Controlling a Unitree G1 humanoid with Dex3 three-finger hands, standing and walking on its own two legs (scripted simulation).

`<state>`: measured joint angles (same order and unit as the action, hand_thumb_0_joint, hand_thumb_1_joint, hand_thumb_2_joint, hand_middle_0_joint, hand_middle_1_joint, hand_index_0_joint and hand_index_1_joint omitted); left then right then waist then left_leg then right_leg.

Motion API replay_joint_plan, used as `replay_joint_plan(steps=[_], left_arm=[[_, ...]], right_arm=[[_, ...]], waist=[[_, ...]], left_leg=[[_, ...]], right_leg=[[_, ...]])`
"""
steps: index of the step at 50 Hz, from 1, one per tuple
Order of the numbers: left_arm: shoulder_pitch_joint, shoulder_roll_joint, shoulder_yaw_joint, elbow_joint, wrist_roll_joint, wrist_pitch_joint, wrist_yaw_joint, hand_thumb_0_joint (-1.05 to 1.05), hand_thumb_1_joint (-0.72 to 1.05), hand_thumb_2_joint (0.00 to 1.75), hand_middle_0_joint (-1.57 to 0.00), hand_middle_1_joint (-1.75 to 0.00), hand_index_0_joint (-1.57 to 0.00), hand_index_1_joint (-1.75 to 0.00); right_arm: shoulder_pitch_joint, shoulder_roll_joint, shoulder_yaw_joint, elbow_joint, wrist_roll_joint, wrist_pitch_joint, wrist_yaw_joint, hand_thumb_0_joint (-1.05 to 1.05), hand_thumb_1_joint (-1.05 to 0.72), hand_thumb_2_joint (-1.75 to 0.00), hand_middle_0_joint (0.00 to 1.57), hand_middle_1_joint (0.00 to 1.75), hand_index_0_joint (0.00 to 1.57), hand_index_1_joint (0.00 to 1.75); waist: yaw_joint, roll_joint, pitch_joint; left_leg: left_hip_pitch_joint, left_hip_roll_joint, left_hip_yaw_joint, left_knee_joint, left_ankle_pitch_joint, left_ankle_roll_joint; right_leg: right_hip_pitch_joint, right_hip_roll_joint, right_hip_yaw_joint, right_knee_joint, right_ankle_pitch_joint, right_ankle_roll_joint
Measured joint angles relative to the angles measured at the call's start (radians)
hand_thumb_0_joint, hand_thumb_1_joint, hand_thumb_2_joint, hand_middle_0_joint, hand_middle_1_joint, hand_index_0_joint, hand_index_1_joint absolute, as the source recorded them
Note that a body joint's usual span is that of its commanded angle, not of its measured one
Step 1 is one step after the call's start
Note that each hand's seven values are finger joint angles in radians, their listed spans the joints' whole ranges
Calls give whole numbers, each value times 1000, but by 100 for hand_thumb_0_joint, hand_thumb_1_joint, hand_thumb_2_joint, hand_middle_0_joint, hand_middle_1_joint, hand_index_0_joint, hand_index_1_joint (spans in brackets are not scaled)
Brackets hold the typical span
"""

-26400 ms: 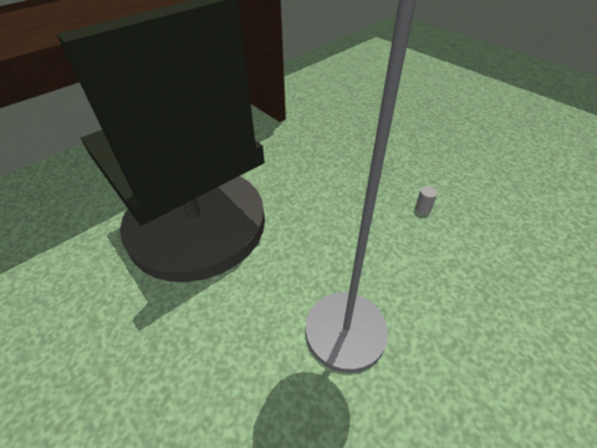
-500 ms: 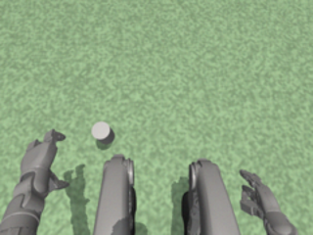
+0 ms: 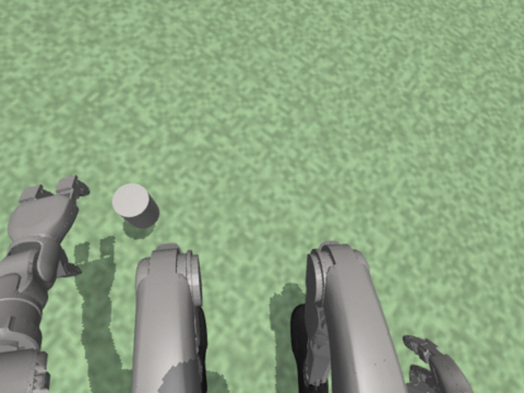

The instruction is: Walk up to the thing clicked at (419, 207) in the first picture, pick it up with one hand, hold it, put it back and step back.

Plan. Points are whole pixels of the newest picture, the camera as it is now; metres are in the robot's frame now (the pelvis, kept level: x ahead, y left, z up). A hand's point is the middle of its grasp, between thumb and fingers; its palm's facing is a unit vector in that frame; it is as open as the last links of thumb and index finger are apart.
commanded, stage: rise first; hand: left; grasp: from above
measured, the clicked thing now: (137, 207) +0.45 +0.28 -0.32
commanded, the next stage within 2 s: approach in 0.90 s
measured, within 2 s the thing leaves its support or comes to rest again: neither
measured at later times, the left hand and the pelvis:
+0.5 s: hand (79, 228) +0.37 +0.33 -0.19, palm faces -0.46 -0.13 -0.88, open 14.1 cm; pelvis +0.01 +0.00 -0.03, yaw -1 degrees
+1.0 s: hand (85, 224) +0.38 +0.33 -0.20, palm faces -0.45 -0.09 -0.89, open 14.1 cm; pelvis +0.01 +0.00 -0.04, yaw -2 degrees
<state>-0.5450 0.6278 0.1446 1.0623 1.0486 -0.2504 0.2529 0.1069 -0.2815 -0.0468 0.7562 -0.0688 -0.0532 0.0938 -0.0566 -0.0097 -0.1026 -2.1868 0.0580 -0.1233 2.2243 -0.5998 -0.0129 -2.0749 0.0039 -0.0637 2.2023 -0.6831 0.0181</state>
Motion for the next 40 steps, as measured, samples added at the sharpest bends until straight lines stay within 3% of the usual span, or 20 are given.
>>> replay_joint_plan(steps=[5,14,40], left_arm=[[-32,9,-2,39,44,-5,26,0,-53,103,-7,-100,-6,-101],[-70,16,-7,79,93,-13,61,0,-52,101,-7,-100,-7,-101],[-107,27,8,147,166,-31,134,0,-52,100,-7,-101,-8,-102]], right_arm=[[-14,2,2,2,-13,6,8,1,-90,-90,20,30,20,30],[-40,18,7,8,-34,5,20,1,-90,-90,20,30,20,30],[-38,28,3,33,-61,13,31,1,-90,-90,20,30,20,30]], waist=[[-4,-6,5],[-4,-13,16],[-20,-23,19]], left_leg=[[-25,-2,-5,29,-3,-1],[-56,-1,-10,64,-14,-2],[-95,6,-16,115,-38,0]], right_leg=[[-22,1,-2,27,-4,1],[-53,5,-2,61,-13,3],[-93,17,-1,105,-29,9]])
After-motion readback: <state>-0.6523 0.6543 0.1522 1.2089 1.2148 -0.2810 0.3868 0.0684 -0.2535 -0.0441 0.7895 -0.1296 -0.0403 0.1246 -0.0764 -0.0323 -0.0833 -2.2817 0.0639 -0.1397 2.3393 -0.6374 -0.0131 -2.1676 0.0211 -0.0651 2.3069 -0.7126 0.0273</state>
